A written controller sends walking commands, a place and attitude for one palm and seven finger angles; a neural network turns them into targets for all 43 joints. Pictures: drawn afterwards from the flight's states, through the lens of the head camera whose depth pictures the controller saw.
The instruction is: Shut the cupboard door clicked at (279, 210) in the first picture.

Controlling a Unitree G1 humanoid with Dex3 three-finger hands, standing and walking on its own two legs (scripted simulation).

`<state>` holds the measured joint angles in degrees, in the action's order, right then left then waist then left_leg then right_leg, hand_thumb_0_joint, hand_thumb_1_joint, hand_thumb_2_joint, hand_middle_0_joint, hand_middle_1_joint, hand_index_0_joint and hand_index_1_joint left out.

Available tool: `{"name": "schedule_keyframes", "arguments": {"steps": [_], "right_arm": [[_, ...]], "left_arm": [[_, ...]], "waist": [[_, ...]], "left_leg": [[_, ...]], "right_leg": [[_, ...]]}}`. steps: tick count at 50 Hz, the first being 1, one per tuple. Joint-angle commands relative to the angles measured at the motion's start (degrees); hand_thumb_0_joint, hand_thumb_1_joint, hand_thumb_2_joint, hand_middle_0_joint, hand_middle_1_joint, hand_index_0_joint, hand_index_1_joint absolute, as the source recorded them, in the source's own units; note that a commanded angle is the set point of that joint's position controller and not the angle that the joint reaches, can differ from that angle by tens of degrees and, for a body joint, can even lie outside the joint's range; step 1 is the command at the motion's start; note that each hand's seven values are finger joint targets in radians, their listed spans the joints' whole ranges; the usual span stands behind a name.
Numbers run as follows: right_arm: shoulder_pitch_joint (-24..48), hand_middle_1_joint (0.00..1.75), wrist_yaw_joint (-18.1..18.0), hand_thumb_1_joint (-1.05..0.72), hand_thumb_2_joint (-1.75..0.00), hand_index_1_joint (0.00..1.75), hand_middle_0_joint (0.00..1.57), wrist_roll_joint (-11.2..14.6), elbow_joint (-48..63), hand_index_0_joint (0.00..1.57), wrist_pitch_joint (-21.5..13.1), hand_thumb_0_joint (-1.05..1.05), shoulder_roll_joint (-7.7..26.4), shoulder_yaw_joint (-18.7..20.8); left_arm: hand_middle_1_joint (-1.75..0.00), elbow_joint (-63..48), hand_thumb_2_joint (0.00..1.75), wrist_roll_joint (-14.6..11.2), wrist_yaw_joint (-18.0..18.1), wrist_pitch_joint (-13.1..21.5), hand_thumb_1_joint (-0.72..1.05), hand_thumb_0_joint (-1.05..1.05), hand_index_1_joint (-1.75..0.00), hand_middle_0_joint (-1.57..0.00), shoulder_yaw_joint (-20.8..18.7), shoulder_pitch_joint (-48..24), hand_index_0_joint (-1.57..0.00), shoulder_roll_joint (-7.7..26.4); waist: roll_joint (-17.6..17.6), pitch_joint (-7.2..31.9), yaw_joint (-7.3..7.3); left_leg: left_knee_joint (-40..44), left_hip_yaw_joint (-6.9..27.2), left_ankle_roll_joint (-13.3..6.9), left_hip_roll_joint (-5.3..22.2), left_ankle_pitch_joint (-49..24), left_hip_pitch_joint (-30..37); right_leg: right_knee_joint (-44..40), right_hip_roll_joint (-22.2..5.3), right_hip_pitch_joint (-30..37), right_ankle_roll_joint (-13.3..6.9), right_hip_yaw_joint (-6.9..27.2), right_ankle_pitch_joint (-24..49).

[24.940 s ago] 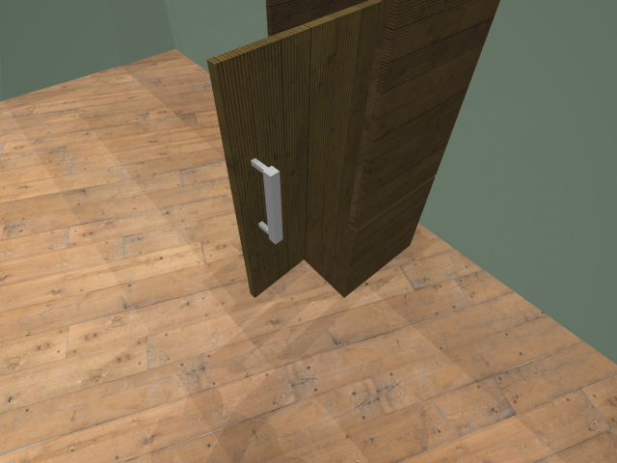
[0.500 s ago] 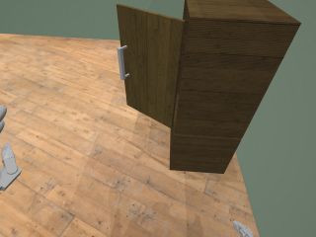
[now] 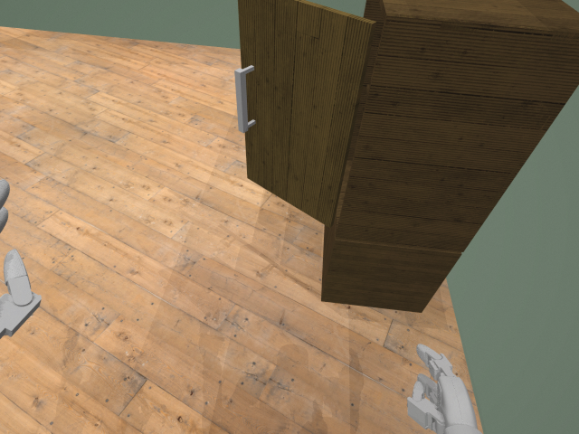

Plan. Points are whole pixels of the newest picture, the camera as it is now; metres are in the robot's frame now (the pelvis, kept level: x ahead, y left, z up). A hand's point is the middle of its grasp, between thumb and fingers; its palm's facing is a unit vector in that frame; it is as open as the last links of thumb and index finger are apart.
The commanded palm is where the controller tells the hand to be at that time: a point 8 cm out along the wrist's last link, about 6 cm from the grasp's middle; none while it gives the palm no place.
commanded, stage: stop stepping back and stand still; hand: left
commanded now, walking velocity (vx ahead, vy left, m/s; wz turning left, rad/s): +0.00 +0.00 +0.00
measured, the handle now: (246, 99) +0.93 +0.16 -0.02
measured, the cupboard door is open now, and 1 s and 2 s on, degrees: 57 57 57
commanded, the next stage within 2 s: let the arm hang, fingers relaxed in 0.38 s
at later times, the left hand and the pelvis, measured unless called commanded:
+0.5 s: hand (13, 327) +0.18 +0.28 +0.15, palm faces +0.43 -0.78 -0.45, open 7.4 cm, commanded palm none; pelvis -0.02 +0.01 +0.00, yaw +1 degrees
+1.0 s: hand out of the picture -0.08 +0.20 -0.17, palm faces +0.05 -0.98 -0.20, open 7.2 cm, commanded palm none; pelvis -0.02 +0.01 +0.00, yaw +2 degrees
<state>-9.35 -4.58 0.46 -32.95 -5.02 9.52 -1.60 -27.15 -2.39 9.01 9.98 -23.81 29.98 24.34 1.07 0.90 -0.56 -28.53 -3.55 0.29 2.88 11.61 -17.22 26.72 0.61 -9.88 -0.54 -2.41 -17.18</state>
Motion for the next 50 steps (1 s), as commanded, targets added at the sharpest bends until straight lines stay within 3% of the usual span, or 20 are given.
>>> {"name": "schedule_keyframes", "arguments": {"steps": [1,3,5,13,16,23,24,25,27,28,31,32,34,37,41,42,43,50], "right_arm": [[1.9,0.30,-0.9,-0.90,-0.90,0.30,0.20,-0.3,7.7,0.20,-1.8,0.00,8.7,2.9],[2.0,0.30,-1.0,-0.90,-0.90,0.30,0.20,-0.4,7.4,0.20,-1.8,0.00,8.8,2.9],[2.2,0.30,-1.1,-0.90,-0.90,0.30,0.20,-0.4,7.4,0.20,-1.8,0.00,8.5,2.6],[3.0,0.30,-1.5,-0.90,-0.90,0.30,0.20,-0.5,6.5,0.20,-2.7,0.00,9.1,2.8],[2.8,0.30,-1.3,-0.90,-0.90,0.30,0.20,-0.3,6.4,0.20,-2.8,0.00,9.0,2.9],[2.7,0.30,-1.1,-0.90,-0.90,0.30,0.20,-0.4,6.0,0.20,-2.9,0.00,9.2,3.2],[6.4,0.30,4.6,-0.90,-0.90,0.30,0.20,-0.2,-6.6,0.20,-5.7,0.00,20.3,5.1],[2.4,0.30,4.8,-0.90,-0.90,0.30,0.20,0.2,-6.3,0.20,-1.6,0.00,18.2,5.4],[1.2,0.30,4.8,-0.90,-0.90,0.30,0.20,-0.7,-6.8,0.20,0.6,0.00,17.8,4.6],[1.0,0.30,4.8,-0.90,-0.90,0.30,0.20,-1.1,-7.3,0.20,1.3,0.00,18.0,4.4],[0.4,0.30,4.9,-0.90,-0.90,0.30,0.20,-1.5,-9.4,0.20,3.1,0.00,16.4,3.5],[0.0,0.30,5.0,-0.90,-0.90,0.30,0.20,-1.7,-10.5,0.20,3.9,0.00,15.1,3.3],[-1.7,0.30,5.0,-0.90,-0.90,0.30,0.20,-2.1,-12.6,0.20,5.1,0.00,12.7,2.5],[-1.8,0.30,4.6,-0.90,-0.90,0.30,0.20,-2.1,-16.1,0.20,5.6,0.00,11.6,2.2],[-3.2,0.30,3.6,-0.90,-0.90,0.30,0.20,-2.0,-20.2,0.20,5.4,0.00,10.2,2.6],[-3.9,0.30,3.5,-0.90,-0.90,0.30,0.20,-1.9,-21.1,0.20,5.3,0.00,10.0,2.6],[-4.8,0.30,3.2,-0.90,-0.90,0.30,0.20,-1.6,-21.8,0.20,5.3,0.00,10.3,2.8],[-8.8,0.30,2.6,-0.90,-0.90,0.30,0.20,-1.2,-26.4,0.20,5.3,0.00,9.2,3.4]], "left_arm": [[-0.30,-10.8,0.90,-0.8,1.1,2.5,0.90,0.00,-0.30,-0.20,-6.9,0.7,-0.20,8.9],[-0.30,-10.8,0.90,-0.7,1.2,2.3,0.90,0.00,-0.30,-0.20,-7.6,0.0,-0.20,10.0],[-0.30,-10.5,0.90,-0.8,1.3,2.2,0.90,0.00,-0.30,-0.20,-6.0,-1.2,-0.20,8.5],[-0.30,-10.2,0.90,0.2,1.8,2.7,0.90,0.00,-0.30,-0.20,-5.7,-4.6,-0.20,9.3],[-0.30,-9.8,0.90,0.2,1.8,2.9,0.90,0.00,-0.30,-0.20,-4.8,-3.9,-0.20,7.9],[-0.30,-8.4,0.90,0.0,1.8,3.0,0.90,0.00,-0.30,-0.20,-6.5,-1.3,-0.20,9.2],[-0.30,34.1,0.90,4.1,-7.1,-5.2,0.90,0.00,-0.30,-0.20,18.5,-3.3,-0.20,-1.4],[-0.30,34.7,0.90,3.4,-8.4,-9.8,0.90,0.00,-0.30,-0.20,17.5,-5.2,-0.20,-1.3],[-0.30,38.9,0.90,3.7,-9.0,-10.1,0.90,0.00,-0.30,-0.20,18.2,-8.7,-0.20,-1.4],[-0.30,42.3,0.90,4.1,-9.1,-9.8,0.90,0.00,-0.30,-0.20,18.6,-10.0,-0.20,-0.6],[-0.30,52.7,0.90,4.1,-8.8,-9.8,0.90,0.00,-0.30,-0.20,19.8,-13.4,-0.20,0.5],[-0.30,56.2,0.90,4.0,-8.6,-10.0,0.90,0.00,-0.30,-0.20,20.3,-14.4,-0.20,0.2],[-0.30,62.3,0.90,3.7,-8.2,-10.7,0.90,0.00,-0.30,-0.20,21.4,-16.0,-0.20,-0.9],[-0.30,70.9,0.90,3.4,-8.1,-10.8,0.90,0.00,-0.30,-0.20,22.1,-14.8,-0.20,-2.6],[-0.30,79.6,0.90,3.3,-7.9,-10.6,0.90,0.00,-0.30,-0.20,21.3,-10.5,-0.20,-4.8],[-0.30,81.2,0.90,3.2,-8.0,-10.5,0.90,0.00,-0.30,-0.20,21.4,-10.0,-0.20,-4.9],[-0.30,82.5,0.90,3.2,-8.0,-10.3,0.90,0.00,-0.30,-0.20,21.3,-9.8,-0.20,-4.8],[-0.30,89.0,0.90,3.2,-7.8,-10.0,0.90,0.00,-0.30,-0.20,21.8,-7.8,-0.20,-6.6]], "waist": [[-7.1,7.5,0.21],[-6.1,7.0,0.21],[-5.9,5.7,-0.02],[-7.1,2.9,0.11],[-6.2,3.3,0.08],[-5.5,3.3,0.27],[-6.8,-2.6,-0.46],[-6.5,1.6,-0.27],[-1.9,1.9,0.34],[2.7,2.1,0.42],[11.3,2.1,-0.20],[11.8,1.5,-0.53],[6.5,0.7,-1.23],[-4.7,-0.6,-0.60],[-11.0,0.6,0.87],[-11.8,1.1,0.85],[-9.0,0.7,0.87],[-2.9,-2.4,0.19]], "left_leg": [[5.7,5.1,-0.8,4.0,-11.7,3.6],[5.9,5.0,-0.7,3.3,-7.5,2.9],[6.2,5.0,-0.6,3.0,-4.5,2.7],[10.3,6.7,-0.9,2.5,7.8,0.5],[9.3,6.2,-0.8,2.0,5.8,1.3],[8.8,6.2,-0.6,1.8,4.5,0.7],[-0.9,7.1,-1.3,3.9,-11.6,-4.1],[-0.3,5.5,-0.7,4.3,-12.1,0.4],[0.4,8.1,-2.5,5.3,-7.2,-2.0],[0.9,9.3,-2.7,5.2,-7.4,-2.3],[-2.2,8.2,-2.5,2.2,-6.9,0.4],[-3.7,6.9,-1.9,0.9,-5.5,2.2],[-3.5,5.8,-1.3,0.4,-5.8,4.1],[2.5,7.9,-1.5,2.1,-3.5,3.2],[6.8,8.8,-1.9,2.6,2.0,0.5],[7.1,8.7,-1.8,2.6,2.0,0.7],[7.0,9.2,-2.0,2.8,0.9,1.3],[8.8,8.5,-2.2,3.4,2.3,4.0]], "right_leg": [[-3.7,-2.0,1.8,0.9,3.0,14.4],[-5.1,-2.4,1.4,0.6,3.5,12.6],[-6.2,-2.7,0.1,0.5,4.0,10.5],[-8.4,-2.0,-1.1,0.4,3.2,1.1],[-8.5,-2.3,-1.2,0.3,3.2,1.9],[-8.9,-2.6,-0.8,0.2,3.3,2.3],[-0.7,-6.6,-6.5,-1.2,0.7,10.5],[-1.8,-6.7,-7.1,-1.6,3.6,7.7],[0.9,-4.8,-8.1,-1.9,2.1,-0.2],[1.0,-4.4,-7.2,-2.1,2.6,-0.5],[-2.4,-8.2,-8.7,-3.7,6.4,1.4],[-4.0,-9.6,-11.0,-4.4,7.2,0.4],[-4.2,-10.0,-11.9,-4.6,7.1,-0.6],[-3.9,-7.0,-9.7,-2.7,6.0,-4.1],[-5.0,-5.9,-2.6,-2.5,5.2,-0.8],[-5.3,-5.9,-1.6,-2.5,5.0,0.1],[-6.0,-5.7,-1.3,-2.6,4.7,0.8],[-8.3,-6.0,-3.6,-2.3,3.8,-0.1]]}}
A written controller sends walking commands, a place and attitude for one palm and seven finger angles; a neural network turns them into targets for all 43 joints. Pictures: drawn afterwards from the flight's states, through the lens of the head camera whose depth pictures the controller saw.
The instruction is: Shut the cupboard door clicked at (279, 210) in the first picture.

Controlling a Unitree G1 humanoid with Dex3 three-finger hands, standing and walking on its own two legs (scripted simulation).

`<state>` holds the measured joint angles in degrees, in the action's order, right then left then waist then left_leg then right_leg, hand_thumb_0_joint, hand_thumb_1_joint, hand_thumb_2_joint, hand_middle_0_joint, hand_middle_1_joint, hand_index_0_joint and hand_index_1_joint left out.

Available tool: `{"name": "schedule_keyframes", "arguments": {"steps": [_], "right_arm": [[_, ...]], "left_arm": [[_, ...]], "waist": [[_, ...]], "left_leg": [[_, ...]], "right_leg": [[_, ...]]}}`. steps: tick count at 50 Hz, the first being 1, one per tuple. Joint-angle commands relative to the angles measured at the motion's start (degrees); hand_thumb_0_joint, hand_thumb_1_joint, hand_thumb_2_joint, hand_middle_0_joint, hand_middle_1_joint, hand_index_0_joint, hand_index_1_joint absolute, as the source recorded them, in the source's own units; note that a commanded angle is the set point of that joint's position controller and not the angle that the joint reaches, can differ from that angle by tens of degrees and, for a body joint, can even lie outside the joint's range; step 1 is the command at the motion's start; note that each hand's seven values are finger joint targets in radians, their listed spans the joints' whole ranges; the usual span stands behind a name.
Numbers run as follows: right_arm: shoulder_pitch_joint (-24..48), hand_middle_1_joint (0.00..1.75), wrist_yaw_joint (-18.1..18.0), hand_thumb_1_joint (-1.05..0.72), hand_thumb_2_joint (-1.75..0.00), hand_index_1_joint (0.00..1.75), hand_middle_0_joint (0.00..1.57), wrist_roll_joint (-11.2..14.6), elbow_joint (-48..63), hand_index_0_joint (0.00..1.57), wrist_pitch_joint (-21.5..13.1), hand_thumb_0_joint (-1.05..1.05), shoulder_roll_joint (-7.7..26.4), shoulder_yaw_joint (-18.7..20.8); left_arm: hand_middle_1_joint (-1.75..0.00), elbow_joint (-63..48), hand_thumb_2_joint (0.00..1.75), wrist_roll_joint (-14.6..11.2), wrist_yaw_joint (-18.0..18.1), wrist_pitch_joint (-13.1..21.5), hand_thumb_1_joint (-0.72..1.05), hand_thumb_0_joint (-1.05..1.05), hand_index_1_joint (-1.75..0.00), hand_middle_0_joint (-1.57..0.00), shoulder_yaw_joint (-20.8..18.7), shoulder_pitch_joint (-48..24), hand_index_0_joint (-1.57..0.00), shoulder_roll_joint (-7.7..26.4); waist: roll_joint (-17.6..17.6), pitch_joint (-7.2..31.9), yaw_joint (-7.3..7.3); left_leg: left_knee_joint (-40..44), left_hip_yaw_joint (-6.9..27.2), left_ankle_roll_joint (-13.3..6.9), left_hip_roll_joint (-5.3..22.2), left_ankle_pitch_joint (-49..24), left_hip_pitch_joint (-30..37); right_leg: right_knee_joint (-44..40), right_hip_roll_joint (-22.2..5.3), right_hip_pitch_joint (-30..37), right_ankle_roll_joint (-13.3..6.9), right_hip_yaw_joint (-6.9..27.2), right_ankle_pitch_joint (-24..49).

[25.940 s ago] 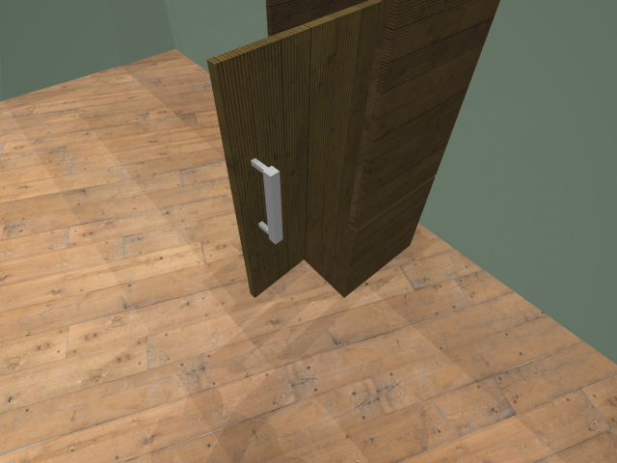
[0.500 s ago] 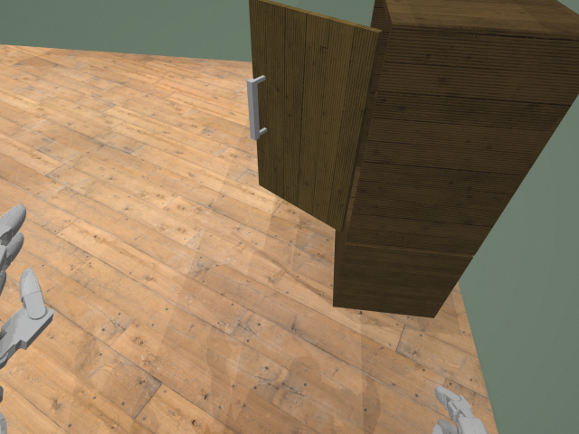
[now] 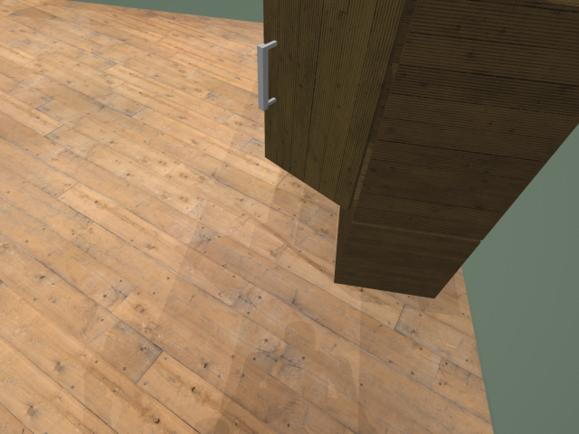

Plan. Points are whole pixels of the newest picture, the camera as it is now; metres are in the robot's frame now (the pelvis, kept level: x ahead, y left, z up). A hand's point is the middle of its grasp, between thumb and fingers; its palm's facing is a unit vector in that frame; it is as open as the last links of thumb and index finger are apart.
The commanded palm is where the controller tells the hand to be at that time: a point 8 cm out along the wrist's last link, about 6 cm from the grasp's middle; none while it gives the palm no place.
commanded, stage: let the arm hang, fingers relaxed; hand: left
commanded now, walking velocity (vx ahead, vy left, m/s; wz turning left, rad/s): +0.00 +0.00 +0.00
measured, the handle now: (268, 76) +0.96 +0.11 -0.02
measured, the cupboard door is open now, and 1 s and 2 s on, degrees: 57 57 57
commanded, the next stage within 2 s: look to check the result in 0.58 s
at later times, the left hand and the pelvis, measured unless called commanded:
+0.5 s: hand out of the picture +0.03 +0.18 -0.17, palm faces +0.00 -0.98 -0.19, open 7.3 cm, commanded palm none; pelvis +0.01 +0.00 +0.00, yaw -1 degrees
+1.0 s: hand out of the picture +0.02 +0.20 -0.17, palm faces -0.01 -0.97 -0.26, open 7.3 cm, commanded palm none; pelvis +0.02 -0.01 +0.01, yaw -1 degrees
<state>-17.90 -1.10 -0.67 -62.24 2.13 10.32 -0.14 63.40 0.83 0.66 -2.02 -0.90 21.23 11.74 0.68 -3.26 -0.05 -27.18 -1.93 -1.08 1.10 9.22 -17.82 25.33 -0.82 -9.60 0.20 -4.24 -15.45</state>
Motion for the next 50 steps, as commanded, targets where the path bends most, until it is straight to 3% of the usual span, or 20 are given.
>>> {"name": "schedule_keyframes", "arguments": {"steps": [1,7,15,26,42,50], "right_arm": [[-0.4,0.30,-0.9,-0.90,-0.90,0.30,0.20,-0.1,2.4,0.20,-1.9,0.00,8.4,1.9],[-0.5,0.30,-0.9,-0.90,-0.90,0.30,0.20,0.0,0.7,0.20,-1.9,0.00,7.2,1.8],[0.7,0.30,-0.7,-0.90,-0.90,0.30,0.20,-0.2,-0.1,0.20,-2.0,0.00,6.3,1.6],[2.4,0.30,-0.7,-0.90,-0.90,0.30,0.20,-0.3,0.2,0.20,-2.6,0.00,7.4,1.5],[4.3,0.30,-0.7,-0.90,-0.90,0.30,0.20,-0.1,0.0,0.20,-2.5,0.00,10.2,2.0],[6.4,0.30,-0.6,-0.90,-0.90,0.30,0.20,-0.1,0.2,0.20,-2.5,0.00,12.2,2.2]], "left_arm": [[-0.30,-0.9,0.90,-0.1,0.7,2.1,0.90,0.00,-0.30,-0.20,-1.0,1.3,-0.20,5.7],[-0.30,0.6,0.90,0.0,1.0,2.1,0.90,0.00,-0.30,-0.20,-0.8,1.9,-0.20,5.0],[-0.30,0.3,0.90,0.0,1.2,2.2,0.90,0.00,-0.30,-0.20,-0.8,0.3,-0.20,5.0],[-0.30,-0.6,0.90,-0.1,1.0,2.4,0.90,0.00,-0.30,-0.20,-1.3,-2.3,-0.20,6.0],[-0.30,-0.3,0.90,-0.1,0.8,2.7,0.90,0.00,-0.30,-0.20,-1.4,-4.1,-0.20,8.4],[-0.30,-0.4,0.90,-0.1,0.6,2.9,0.90,0.00,-0.30,-0.20,-1.6,-6.0,-0.20,10.5]], "waist": [[-1.9,1.9,-0.28],[0.8,0.2,-0.29],[0.3,-2.1,-0.21],[-2.5,-0.1,0.01],[-0.1,0.2,-0.14],[-0.7,0.6,-0.28]], "left_leg": [[7.5,6.8,-0.9,5.2,4.3,5.1],[7.5,5.6,-0.9,5.0,2.2,6.3],[8.2,4.9,-0.5,4.6,1.0,5.8],[8.4,5.0,-0.2,4.7,-3.4,6.9],[8.4,4.8,-0.3,5.2,-4.1,9.3],[8.6,5.0,-0.3,5.4,-3.9,9.8]], "right_leg": [[-6.9,-4.5,-3.8,-3.1,5.7,-1.5],[-7.5,-4.8,-4.8,-2.7,5.7,-1.3],[-7.7,-4.9,-5.1,-2.2,6.1,-0.7],[-7.9,-5.2,-1.9,-2.2,6.1,3.4],[-9.5,-5.4,-1.3,-2.5,6.3,3.8],[-10.2,-5.7,-0.8,-2.6,6.5,3.7]]}}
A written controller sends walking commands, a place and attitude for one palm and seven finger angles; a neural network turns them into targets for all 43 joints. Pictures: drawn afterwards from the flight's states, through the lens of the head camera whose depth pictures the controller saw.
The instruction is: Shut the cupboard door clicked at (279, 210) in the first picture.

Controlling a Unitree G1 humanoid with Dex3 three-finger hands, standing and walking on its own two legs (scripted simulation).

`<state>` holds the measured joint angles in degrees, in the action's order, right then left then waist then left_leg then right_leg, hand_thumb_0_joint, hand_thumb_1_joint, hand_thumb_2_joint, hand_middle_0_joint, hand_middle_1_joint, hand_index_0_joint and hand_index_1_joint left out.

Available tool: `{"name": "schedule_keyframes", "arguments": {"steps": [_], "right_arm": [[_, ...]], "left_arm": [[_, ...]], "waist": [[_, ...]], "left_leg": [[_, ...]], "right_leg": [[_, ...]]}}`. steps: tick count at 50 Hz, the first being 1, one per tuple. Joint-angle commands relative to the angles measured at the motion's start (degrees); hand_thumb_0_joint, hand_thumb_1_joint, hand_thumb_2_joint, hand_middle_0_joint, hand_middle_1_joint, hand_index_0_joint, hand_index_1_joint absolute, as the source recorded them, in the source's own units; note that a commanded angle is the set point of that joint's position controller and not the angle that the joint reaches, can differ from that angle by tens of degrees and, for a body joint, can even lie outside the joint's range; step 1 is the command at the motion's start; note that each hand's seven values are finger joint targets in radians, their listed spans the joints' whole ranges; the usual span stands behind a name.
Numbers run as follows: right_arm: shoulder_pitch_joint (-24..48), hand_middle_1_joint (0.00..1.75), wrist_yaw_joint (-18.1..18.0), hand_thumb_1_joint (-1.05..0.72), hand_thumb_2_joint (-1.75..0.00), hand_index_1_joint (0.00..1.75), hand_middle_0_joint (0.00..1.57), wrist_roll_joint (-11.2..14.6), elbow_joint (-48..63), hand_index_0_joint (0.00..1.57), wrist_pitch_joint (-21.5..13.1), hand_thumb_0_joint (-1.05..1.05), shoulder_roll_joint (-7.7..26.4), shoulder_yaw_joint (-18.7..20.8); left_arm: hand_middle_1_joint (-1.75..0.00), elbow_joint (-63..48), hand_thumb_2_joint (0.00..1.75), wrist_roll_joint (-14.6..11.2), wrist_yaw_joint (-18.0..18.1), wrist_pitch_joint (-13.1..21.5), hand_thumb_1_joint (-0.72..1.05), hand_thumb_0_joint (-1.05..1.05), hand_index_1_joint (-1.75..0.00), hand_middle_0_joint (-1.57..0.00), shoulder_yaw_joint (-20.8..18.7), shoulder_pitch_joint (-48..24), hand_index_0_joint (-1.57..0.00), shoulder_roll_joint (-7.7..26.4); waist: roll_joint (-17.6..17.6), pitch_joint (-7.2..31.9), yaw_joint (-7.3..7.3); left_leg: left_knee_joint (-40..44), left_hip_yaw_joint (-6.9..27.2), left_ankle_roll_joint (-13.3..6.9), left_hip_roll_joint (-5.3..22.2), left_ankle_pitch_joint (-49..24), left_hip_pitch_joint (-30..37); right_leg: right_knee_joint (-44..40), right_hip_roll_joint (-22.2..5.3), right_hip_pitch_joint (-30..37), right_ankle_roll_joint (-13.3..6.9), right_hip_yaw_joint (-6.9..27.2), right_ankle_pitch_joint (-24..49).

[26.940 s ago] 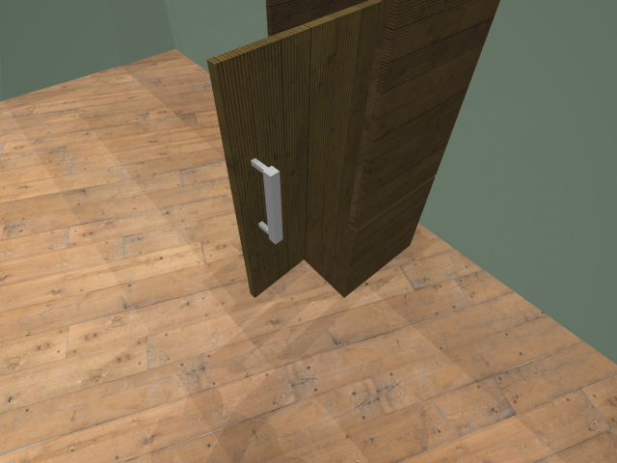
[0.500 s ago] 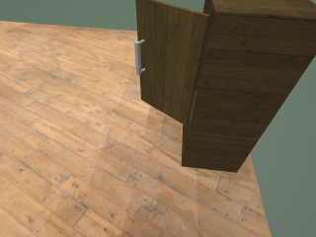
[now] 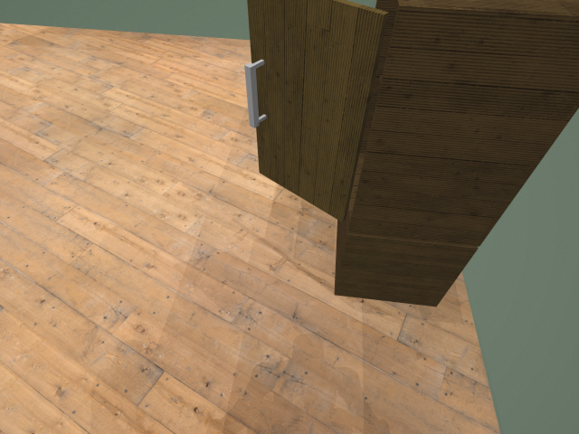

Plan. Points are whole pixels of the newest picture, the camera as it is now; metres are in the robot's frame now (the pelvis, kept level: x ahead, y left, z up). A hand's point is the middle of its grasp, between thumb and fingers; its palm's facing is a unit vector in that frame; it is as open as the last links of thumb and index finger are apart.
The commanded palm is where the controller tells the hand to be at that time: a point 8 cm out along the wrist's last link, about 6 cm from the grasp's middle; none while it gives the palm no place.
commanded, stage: look to check the result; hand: left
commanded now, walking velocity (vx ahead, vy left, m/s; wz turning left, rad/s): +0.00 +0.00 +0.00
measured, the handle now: (257, 94) +0.93 +0.14 -0.03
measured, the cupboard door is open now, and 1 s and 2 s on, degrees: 57 57 57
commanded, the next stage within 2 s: walk to a spot facing it in 0.18 s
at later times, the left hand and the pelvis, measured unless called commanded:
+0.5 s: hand out of the picture +0.06 +0.22 -0.17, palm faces +0.06 -0.96 -0.28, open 7.3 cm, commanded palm none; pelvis +0.01 +0.00 -0.01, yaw +4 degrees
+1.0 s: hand out of the picture +0.04 +0.22 -0.16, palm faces +0.36 -0.89 -0.28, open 7.3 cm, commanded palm none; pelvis +0.02 -0.02 -0.01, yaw +23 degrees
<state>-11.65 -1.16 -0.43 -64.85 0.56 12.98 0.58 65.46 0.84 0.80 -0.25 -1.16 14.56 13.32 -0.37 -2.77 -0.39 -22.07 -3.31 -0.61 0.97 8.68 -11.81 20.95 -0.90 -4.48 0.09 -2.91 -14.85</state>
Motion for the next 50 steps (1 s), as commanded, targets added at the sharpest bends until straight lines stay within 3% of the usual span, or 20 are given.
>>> {"name": "schedule_keyframes", "arguments": {"steps": [1,15,19,21,23,25,27,29,30,31,32,33,34,35,38,44,46,48,49,50], "right_arm": [[0.4,0.30,-0.5,-0.90,-0.90,0.30,0.20,-0.3,2.9,0.20,-1.0,0.00,9.8,1.4],[4.3,0.30,-0.3,-0.90,-0.90,0.30,0.20,-0.3,3.6,0.20,-1.5,0.00,13.0,1.6],[2.3,0.30,0.0,-0.90,-0.90,0.30,0.20,-0.4,4.3,0.20,-0.2,0.00,7.6,0.6],[2.2,0.30,0.2,-0.90,-0.90,0.30,0.20,-0.5,5.4,0.20,0.4,0.00,7.8,1.0],[2.0,0.30,0.4,-0.90,-0.90,0.30,0.20,-0.5,6.9,0.20,0.8,0.00,7.5,1.5],[2.8,0.30,0.5,-0.90,-0.90,0.30,0.20,-0.7,9.0,0.20,1.5,0.00,6.6,2.1],[2.7,0.30,0.9,-0.90,-0.90,0.30,0.20,-0.7,10.7,0.20,1.9,0.00,6.0,2.9],[-0.2,0.30,1.5,-0.90,-0.90,0.30,0.20,-0.5,11.4,0.20,1.8,0.00,5.5,3.0],[-3.7,0.30,1.7,-0.90,-0.90,0.30,0.20,-0.8,10.9,0.20,1.6,0.00,6.2,3.0],[-7.1,0.30,1.5,-0.90,-0.90,0.30,0.20,-1.6,11.0,0.20,0.9,0.00,10.3,3.7],[-9.7,0.30,1.0,-0.90,-0.90,0.30,0.20,-1.6,10.7,0.20,1.0,0.00,14.5,4.9],[-10.6,0.30,0.5,-0.90,-0.90,0.30,0.20,-1.5,10.2,0.20,1.0,0.00,14.6,4.8],[-9.0,0.30,0.2,-0.90,-0.90,0.30,0.20,-1.7,11.1,0.20,0.9,0.00,14.0,4.9],[-6.5,0.30,-0.1,-0.90,-0.90,0.30,0.20,-1.7,12.0,0.20,0.7,0.00,12.6,4.6],[-4.7,0.30,-0.4,-0.90,-0.90,0.30,0.20,-1.5,12.6,0.20,0.1,0.00,10.7,4.2],[-4.2,0.30,0.0,-0.90,-0.90,0.30,0.20,-1.6,13.1,0.20,1.0,0.00,11.1,5.3],[-2.4,0.30,0.3,-0.90,-0.90,0.30,0.20,-1.6,13.9,0.20,1.5,0.00,11.1,5.6],[0.5,0.30,0.5,-0.90,-0.90,0.30,0.20,-1.1,15.3,0.20,1.9,0.00,10.5,5.9],[1.0,0.30,0.7,-0.90,-0.90,0.30,0.20,-0.6,15.9,0.20,2.1,0.00,8.0,5.9],[-0.2,0.30,1.0,-0.90,-0.90,0.30,0.20,-0.3,17.0,0.20,2.2,0.00,4.6,5.7]], "left_arm": [[-0.30,-2.4,0.90,-0.1,0.4,1.1,0.90,0.00,-0.30,-0.20,-1.3,0.4,-0.20,9.2],[-0.30,-3.2,0.90,-0.1,0.2,1.6,0.90,0.00,-0.30,-0.20,-1.6,-3.2,-0.20,12.4],[-0.30,-3.5,0.90,-0.2,0.9,0.2,0.90,0.00,-0.30,-0.20,-1.4,-0.7,-0.20,8.4],[-0.30,-4.6,0.90,-0.1,1.1,-0.4,0.90,0.00,-0.30,-0.20,-2.1,0.3,-0.20,9.4],[-0.30,-6.2,0.90,0.1,1.2,-0.6,0.90,0.00,-0.30,-0.20,-3.1,1.1,-0.20,10.8],[-0.30,-8.4,0.90,0.4,1.4,-0.8,0.90,0.00,-0.30,-0.20,-3.8,0.9,-0.20,11.3],[-0.30,-10.4,0.90,1.1,1.5,-0.7,0.90,0.00,-0.30,-0.20,-4.2,-1.3,-0.20,11.5],[-0.30,-12.2,0.90,1.0,1.5,-0.6,0.90,0.00,-0.30,-0.20,-4.5,-4.3,-0.20,12.0],[-0.30,-12.9,0.90,0.6,1.3,-0.7,0.90,0.00,-0.30,-0.20,-4.5,-3.8,-0.20,11.6],[-0.30,-13.9,0.90,-0.1,1.0,-1.1,0.90,0.00,-0.30,-0.20,-4.3,-1.1,-0.20,8.8],[-0.30,-15.9,0.90,-0.3,1.2,-1.4,0.90,0.00,-0.30,-0.20,-3.4,-1.7,-0.20,6.4],[-0.30,-17.0,0.90,0.3,1.5,-2.1,0.90,0.00,-0.30,-0.20,-3.4,-4.5,-0.20,7.3],[-0.30,-17.2,0.90,0.4,1.4,-2.1,0.90,0.00,-0.30,-0.20,-3.9,-5.6,-0.20,6.5],[-0.30,-17.2,0.90,0.4,1.0,-1.8,0.90,0.00,-0.30,-0.20,-4.0,-5.9,-0.20,6.4],[-0.30,-17.2,0.90,0.3,0.3,-1.1,0.90,0.00,-0.30,-0.20,-3.9,-5.0,-0.20,5.1],[-0.30,-18.6,0.90,0.2,0.6,-1.3,0.90,0.00,-0.30,-0.20,-3.7,-4.2,-0.20,3.9],[-0.30,-18.2,0.90,0.1,0.7,-1.4,0.90,0.00,-0.30,-0.20,-3.9,-1.7,-0.20,4.2],[-0.30,-17.2,0.90,0.1,0.9,-1.1,0.90,0.00,-0.30,-0.20,-4.4,3.5,-0.20,5.9],[-0.30,-16.9,0.90,0.4,1.2,-0.7,0.90,0.00,-0.30,-0.20,-5.1,5.4,-0.20,7.9],[-0.30,-18.0,0.90,1.4,1.6,-0.3,0.90,0.00,-0.30,-0.20,-6.2,4.9,-0.20,13.2]], "waist": [[0.0,0.0,0.09],[-0.5,3.1,0.25],[0.1,2.3,0.50],[1.0,2.2,1.04],[4.5,3.4,1.49],[9.4,1.3,1.84],[9.7,-1.5,0.99],[7.4,-2.0,-1.42],[3.1,0.4,-2.59],[-11.9,2.6,-3.10],[-20.0,4.1,-3.72],[-12.9,4.6,-4.13],[-10.3,4.5,-3.39],[-7.9,3.3,-2.47],[-4.2,5.3,-1.22],[-7.9,6.9,-1.54],[-10.1,6.4,-0.48],[-8.6,6.5,2.25],[-3.0,6.2,3.20],[12.3,4.6,3.24]], "left_leg": [[3.6,6.4,-0.7,5.6,-3.3,3.7],[3.5,6.7,-0.6,6.2,-9.4,5.7],[-0.2,6.6,0.3,5.1,-12.7,1.4],[-3.6,6.7,0.4,4.1,-13.2,-2.1],[-10.0,4.9,0.9,2.1,-11.5,-5.9],[-21.7,2.6,1.5,0.6,6.2,-10.8],[-27.9,1.8,1.9,1.8,19.2,-13.5],[-17.9,1.8,1.8,3.4,13.6,-9.2],[-10.7,1.3,1.1,2.3,0.2,-2.3],[-3.0,16.8,-3.7,10.6,-22.3,3.0],[3.8,31.1,-10.6,20.0,-29.1,3.5],[5.5,33.4,-11.4,20.0,-15.1,1.5],[6.5,33.7,-10.7,19.1,-4.3,0.1],[6.7,30.6,-10.1,16.9,0.3,-1.4],[4.7,24.5,-9.1,12.7,-6.0,0.8],[4.0,25.5,-8.8,10.3,-4.3,-0.8],[3.8,25.8,-7.6,8.4,-1.5,-4.0],[1.0,24.8,-5.4,5.1,3.3,-10.8],[-3.7,22.2,-2.5,1.2,10.6,-17.8],[-18.9,12.3,2.1,-6.5,20.4,-26.4]], "right_leg": [[-5.9,-5.6,-5.8,-2.4,5.2,3.0],[-6.0,-6.4,-2.3,-2.4,5.2,10.7],[-1.4,-7.8,-1.2,-1.4,2.2,13.4],[0.7,-9.1,-0.3,-2.2,1.7,14.5],[1.6,-12.6,1.5,-4.6,2.7,18.2],[1.0,-18.3,0.6,-8.9,4.2,24.6],[1.8,-22.2,-1.7,-11.3,3.4,28.7],[8.2,-20.5,-3.7,-8.2,-1.3,29.4],[15.7,-17.1,-6.4,-4.6,-4.7,26.6],[28.3,-9.2,-14.7,0.9,-8.1,8.7],[39.4,-2.7,-20.0,2.5,-4.1,-24.6],[44.3,-3.1,-21.2,1.5,2.3,-23.6],[46.3,-3.5,-23.9,1.5,4.1,-19.7],[46.2,-4.1,-25.1,1.8,5.0,-14.8],[40.4,-3.2,-24.5,2.5,4.3,-9.8],[27.1,-0.1,-18.8,2.7,2.8,-10.8],[20.9,1.4,-14.1,2.4,2.0,-9.6],[9.3,2.0,-3.9,2.0,1.6,-3.1],[0.2,-2.7,2.4,0.6,5.9,-4.5],[-9.5,-18.1,3.5,-5.3,24.1,-15.9]]}}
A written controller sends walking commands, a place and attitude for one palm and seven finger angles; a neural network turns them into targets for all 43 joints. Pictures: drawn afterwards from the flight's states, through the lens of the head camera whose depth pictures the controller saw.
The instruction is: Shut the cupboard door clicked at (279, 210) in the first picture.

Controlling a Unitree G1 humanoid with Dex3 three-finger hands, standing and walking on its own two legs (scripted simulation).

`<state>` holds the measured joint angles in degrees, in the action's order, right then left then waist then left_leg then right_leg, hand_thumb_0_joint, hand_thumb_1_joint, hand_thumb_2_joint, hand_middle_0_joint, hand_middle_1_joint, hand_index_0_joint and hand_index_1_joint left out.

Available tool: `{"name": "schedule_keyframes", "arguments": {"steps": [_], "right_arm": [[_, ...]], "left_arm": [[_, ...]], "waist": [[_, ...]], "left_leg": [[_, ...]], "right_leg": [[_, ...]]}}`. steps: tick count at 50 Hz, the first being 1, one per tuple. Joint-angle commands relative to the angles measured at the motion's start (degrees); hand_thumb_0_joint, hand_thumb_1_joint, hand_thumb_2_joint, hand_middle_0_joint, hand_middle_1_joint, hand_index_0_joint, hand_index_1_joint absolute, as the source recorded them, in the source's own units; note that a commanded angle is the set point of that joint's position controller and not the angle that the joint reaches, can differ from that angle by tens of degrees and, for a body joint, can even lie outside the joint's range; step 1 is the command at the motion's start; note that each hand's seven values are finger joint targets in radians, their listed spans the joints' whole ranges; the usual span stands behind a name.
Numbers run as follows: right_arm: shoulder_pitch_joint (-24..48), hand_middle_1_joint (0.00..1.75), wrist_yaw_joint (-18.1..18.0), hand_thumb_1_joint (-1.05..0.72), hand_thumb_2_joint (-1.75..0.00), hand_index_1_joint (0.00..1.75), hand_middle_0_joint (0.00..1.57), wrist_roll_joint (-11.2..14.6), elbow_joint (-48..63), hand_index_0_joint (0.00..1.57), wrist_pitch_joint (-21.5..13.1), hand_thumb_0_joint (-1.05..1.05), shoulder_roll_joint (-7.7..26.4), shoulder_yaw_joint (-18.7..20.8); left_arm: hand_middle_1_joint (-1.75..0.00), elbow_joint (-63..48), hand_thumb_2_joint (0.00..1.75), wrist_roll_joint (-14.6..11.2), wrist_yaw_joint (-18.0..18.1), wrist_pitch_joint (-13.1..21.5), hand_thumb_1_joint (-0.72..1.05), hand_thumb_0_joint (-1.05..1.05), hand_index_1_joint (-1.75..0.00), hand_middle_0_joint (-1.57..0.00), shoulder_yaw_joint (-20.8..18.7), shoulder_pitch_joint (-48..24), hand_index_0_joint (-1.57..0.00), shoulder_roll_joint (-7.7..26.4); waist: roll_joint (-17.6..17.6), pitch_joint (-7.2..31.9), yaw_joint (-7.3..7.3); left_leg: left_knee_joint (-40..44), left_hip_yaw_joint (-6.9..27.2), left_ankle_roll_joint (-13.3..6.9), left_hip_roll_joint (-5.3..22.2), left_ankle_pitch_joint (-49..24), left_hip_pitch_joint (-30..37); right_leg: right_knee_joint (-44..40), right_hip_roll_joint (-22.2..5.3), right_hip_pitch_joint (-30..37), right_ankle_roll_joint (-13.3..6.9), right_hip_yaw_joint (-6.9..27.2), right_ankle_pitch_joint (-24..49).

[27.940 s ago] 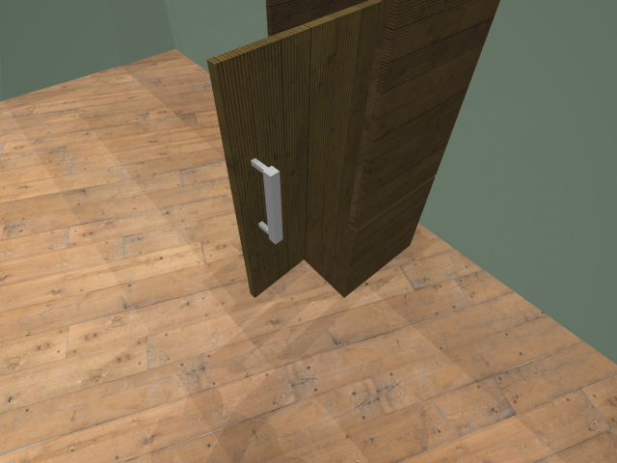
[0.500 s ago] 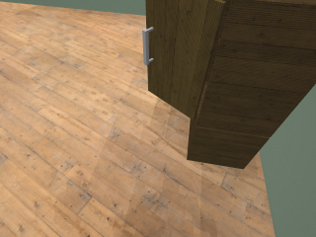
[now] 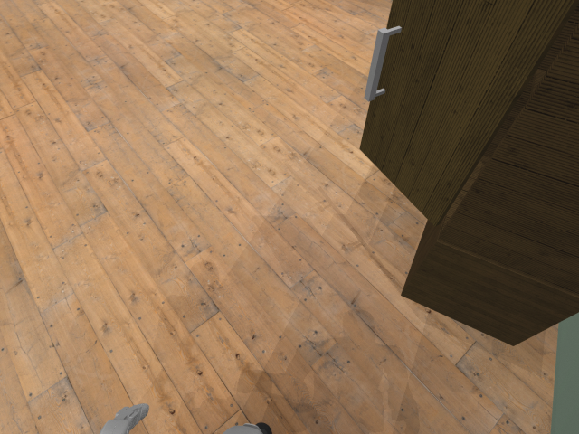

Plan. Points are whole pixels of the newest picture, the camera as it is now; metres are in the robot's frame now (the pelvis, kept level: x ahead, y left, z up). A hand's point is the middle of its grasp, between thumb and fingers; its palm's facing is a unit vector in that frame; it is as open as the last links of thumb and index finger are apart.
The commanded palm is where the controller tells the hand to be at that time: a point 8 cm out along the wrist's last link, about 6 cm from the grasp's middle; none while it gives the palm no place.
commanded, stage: walk to a spot facing it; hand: left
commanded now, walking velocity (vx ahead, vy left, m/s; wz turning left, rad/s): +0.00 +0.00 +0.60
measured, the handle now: (382, 65) +0.91 -0.21 -0.02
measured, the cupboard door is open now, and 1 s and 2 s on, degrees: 57 57 57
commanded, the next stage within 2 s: turn to face it in 1.72 s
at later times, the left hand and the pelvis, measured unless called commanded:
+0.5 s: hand out of the picture +0.01 +0.23 -0.17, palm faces +0.34 -0.90 -0.27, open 7.3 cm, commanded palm none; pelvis +0.02 -0.01 +0.00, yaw +20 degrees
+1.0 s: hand out of the picture -0.03 +0.17 -0.18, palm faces +0.69 -0.70 -0.19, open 7.3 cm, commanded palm none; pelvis +0.13 +0.07 -0.02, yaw +41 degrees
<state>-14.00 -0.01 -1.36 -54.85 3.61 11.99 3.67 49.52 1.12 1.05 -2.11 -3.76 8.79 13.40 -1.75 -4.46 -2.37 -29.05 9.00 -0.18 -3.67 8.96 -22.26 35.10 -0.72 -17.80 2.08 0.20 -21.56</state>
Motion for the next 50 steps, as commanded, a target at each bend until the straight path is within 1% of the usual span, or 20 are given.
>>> {"name": "schedule_keyframes", "arguments": {"steps": [1,5,11,13,14,15,16,22,27,28,29,30,31,33,36,43,47,48,49,50], "right_arm": [[2.7,0.30,0.2,-0.90,-0.90,0.30,0.20,-0.2,7.2,0.20,-0.9,0.00,6.3,3.0],[1.1,0.30,1.5,-0.90,-0.90,0.30,0.20,0.0,6.7,0.20,-0.6,0.00,5.7,2.5],[6.5,0.30,1.8,-0.90,-0.90,0.30,0.20,0.7,9.0,0.20,-1.5,0.00,4.4,0.7],[2.9,0.30,1.7,-0.90,-0.90,0.30,0.20,0.6,8.3,0.20,-1.8,0.00,6.5,1.0],[-0.4,0.30,1.7,-0.90,-0.90,0.30,0.20,0.1,7.4,0.20,-2.3,0.00,10.1,1.7],[-3.9,0.30,1.2,-0.90,-0.90,0.30,0.20,-0.3,7.0,0.20,-2.7,0.00,16.9,3.4],[-7.7,0.30,0.7,-0.90,-0.90,0.30,0.20,-0.2,5.8,0.20,-2.2,0.00,18.3,3.6],[1.1,0.30,-0.7,-0.90,-0.90,0.30,0.20,-0.9,7.4,0.20,-2.8,0.00,13.7,1.8],[5.8,0.30,-0.2,-0.90,-0.90,0.30,0.20,-0.5,8.2,0.20,-2.5,0.00,13.5,2.1],[7.6,0.30,0.0,-0.90,-0.90,0.30,0.20,-0.1,9.0,0.20,-2.6,0.00,11.5,1.8],[7.4,0.30,0.2,-0.90,-0.90,0.30,0.20,0.6,10.3,0.20,-2.9,0.00,6.5,0.8],[9.7,0.30,0.6,-0.90,-0.90,0.30,0.20,-0.2,11.7,0.20,-3.2,0.00,6.5,0.8],[9.2,0.30,0.9,-0.90,-0.90,0.30,0.20,-0.6,11.5,0.20,-3.2,0.00,7.6,1.4],[7.8,0.30,2.0,-0.90,-0.90,0.30,0.20,-0.7,9.3,0.20,-3.1,0.00,7.2,1.7],[7.3,0.30,3.0,-0.90,-0.90,0.30,0.20,-0.2,7.9,0.20,-2.7,0.00,3.9,0.7],[14.1,0.30,4.1,-0.90,-0.90,0.30,0.20,-0.1,9.9,0.20,-3.5,0.00,1.5,-0.5],[4.0,0.30,3.2,-0.90,-0.90,0.30,0.20,-0.6,7.7,0.20,-4.5,0.00,4.6,0.2],[-3.9,0.30,2.7,-0.90,-0.90,0.30,0.20,-0.9,5.6,0.20,-4.6,0.00,7.8,1.2],[-11.2,0.30,1.8,-0.90,-0.90,0.30,0.20,-1.6,4.4,0.20,-4.9,0.00,15.7,3.2],[-16.0,0.30,0.9,-0.90,-0.90,0.30,0.20,-0.6,3.0,0.20,-4.8,0.00,20.0,3.9]], "left_arm": [[-0.30,-3.4,0.90,1.0,1.4,1.1,0.90,0.00,-0.30,-0.20,-2.9,5.8,-0.20,14.2],[-0.30,-4.9,0.90,0.9,1.4,2.2,0.90,0.00,-0.30,-0.20,-1.6,-1.7,-0.20,8.0],[-0.30,-2.1,0.90,0.9,1.1,2.1,0.90,0.00,-0.30,-0.20,-3.1,8.2,-0.20,12.6],[-0.30,-2.2,0.90,0.4,0.9,1.9,0.90,0.00,-0.30,-0.20,-3.2,7.4,-0.20,12.4],[-0.30,-2.9,0.90,-0.1,0.7,1.6,0.90,0.00,-0.30,-0.20,-2.9,8.1,-0.20,11.2],[-0.30,-5.2,0.90,-0.4,0.3,1.4,0.90,0.00,-0.30,-0.20,-1.9,8.4,-0.20,6.8],[-0.30,-7.4,0.90,0.1,0.7,1.0,0.90,0.00,-0.30,-0.20,-1.0,4.1,-0.20,6.2],[-0.30,-5.6,0.90,0.1,-1.3,0.9,0.90,0.00,-0.30,-0.20,-1.6,0.1,-0.20,5.7],[-0.30,-2.7,0.90,0.5,-2.3,2.0,0.90,0.00,-0.30,-0.20,-1.8,9.6,-0.20,5.9],[-0.30,-1.4,0.90,0.8,-2.1,2.7,0.90,0.00,-0.30,-0.20,-2.7,15.3,-0.20,8.2],[-0.30,-0.9,0.90,1.8,-1.2,3.4,0.90,0.00,-0.30,-0.20,-3.8,19.3,-0.20,13.1],[-0.30,-1.4,0.90,0.9,-0.7,3.1,0.90,0.00,-0.30,-0.20,-3.3,18.8,-0.20,14.6],[-0.30,-2.1,0.90,0.6,-0.4,3.8,0.90,0.00,-0.30,-0.20,-3.4,15.5,-0.20,13.5],[-0.30,-2.6,0.90,0.8,-0.1,4.8,0.90,0.00,-0.30,-0.20,-2.3,8.5,-0.20,8.4],[-0.30,-0.8,0.90,0.7,-0.2,6.1,0.90,0.00,-0.30,-0.20,-1.9,9.9,-0.20,6.3],[-0.30,3.8,0.90,0.8,-0.1,6.3,0.90,0.00,-0.30,-0.20,-2.2,17.6,-0.20,7.4],[-0.30,3.2,0.90,0.3,-0.3,6.0,0.90,0.00,-0.30,-0.20,-2.8,14.7,-0.20,9.9],[-0.30,3.0,0.90,0.1,-0.7,5.8,0.90,0.00,-0.30,-0.20,-2.6,13.8,-0.20,9.4],[-0.30,0.6,0.90,-0.4,-1.7,5.5,0.90,0.00,-0.30,-0.20,-2.3,14.5,-0.20,6.5],[-0.30,-3.7,0.90,-0.3,-1.8,5.4,0.90,0.00,-0.30,-0.20,-1.3,7.9,-0.20,5.3]], "waist": [[14.7,2.8,3.99],[12.8,0.7,-0.81],[13.9,5.5,4.04],[12.4,7.4,1.96],[4.1,11.0,0.17],[-14.5,14.1,-1.48],[-12.9,13.4,-3.63],[-8.9,4.9,-0.15],[-6.1,3.9,4.54],[0.8,4.5,7.70],[17.8,5.3,9.82],[18.7,2.4,9.60],[15.9,1.4,6.63],[11.1,-1.9,2.61],[10.9,0.1,2.35],[11.1,0.2,5.51],[9.2,6.4,-0.43],[5.3,10.3,-4.40],[-10.1,16.2,-7.39],[-11.0,16.7,-9.03]], "left_leg": [[-28.8,-4.1,2.1,-1.8,23.0,-14.1],[-38.3,-6.9,3.1,4.4,16.5,-10.8],[-12.1,-14.9,2.7,2.4,15.2,-1.7],[-0.6,-14.3,1.9,2.7,6.5,6.6],[4.1,-9.1,0.2,7.2,-9.3,17.8],[3.6,11.6,-8.1,23.6,-36.5,28.4],[4.2,13.3,-13.6,28.0,-41.1,26.7],[10.7,8.7,-9.1,16.2,6.6,13.3],[7.5,8.2,-6.8,11.3,26.0,-1.9],[-1.0,4.5,-4.7,6.5,28.6,-11.4],[-19.4,-5.1,-0.9,-0.8,29.3,-23.4],[-34.4,-5.6,-0.2,0.0,27.5,-24.3],[-41.3,-2.8,-0.2,3.5,22.5,-24.0],[-44.3,-3.7,0.4,7.7,12.9,-21.9],[-35.2,-8.9,1.7,7.8,8.2,-17.5],[-14.3,-15.4,-0.6,6.9,7.2,-14.1],[-5.5,-20.3,-3.8,1.3,7.4,7.3],[-1.9,-17.9,-4.9,2.5,5.5,21.4],[1.8,7.0,-11.8,18.4,6.4,37.1],[9.9,23.4,-17.0,28.9,0.6,39.5]], "right_leg": [[-26.5,-27.3,5.4,-11.5,24.5,-9.9],[-16.3,-17.7,2.5,-10.5,5.2,18.5],[-5.8,-18.1,14.5,-7.8,-1.9,43.8],[0.3,-17.0,12.2,-4.7,-5.3,39.8],[9.0,-14.9,4.5,-1.7,-7.9,30.8],[21.3,-7.0,-11.6,2.5,-10.0,-5.5],[27.1,-5.7,-14.4,1.6,-4.4,-18.1],[20.4,-4.4,-13.3,1.3,-2.0,-5.7],[-1.1,0.7,8.0,0.9,-7.0,1.4],[-9.7,-1.9,19.0,0.2,-2.6,-3.0],[-21.6,-18.1,25.8,-4.6,17.4,-19.6],[-28.7,-26.9,18.8,-8.7,29.2,-25.6],[-29.5,-27.7,13.6,-10.8,32.1,-27.4],[-27.9,-24.4,8.2,-9.3,18.2,-17.5],[-23.4,-18.6,12.6,-7.4,-1.1,11.8],[-18.6,-20.2,22.5,-6.1,-11.1,31.9],[-2.7,-19.5,17.0,-4.6,-17.0,44.6],[10.3,-17.9,8.5,-2.8,-18.0,36.6],[29.3,-10.1,-10.7,0.5,-17.6,6.1],[40.3,-5.8,-23.0,0.5,-9.0,-13.1]]}}
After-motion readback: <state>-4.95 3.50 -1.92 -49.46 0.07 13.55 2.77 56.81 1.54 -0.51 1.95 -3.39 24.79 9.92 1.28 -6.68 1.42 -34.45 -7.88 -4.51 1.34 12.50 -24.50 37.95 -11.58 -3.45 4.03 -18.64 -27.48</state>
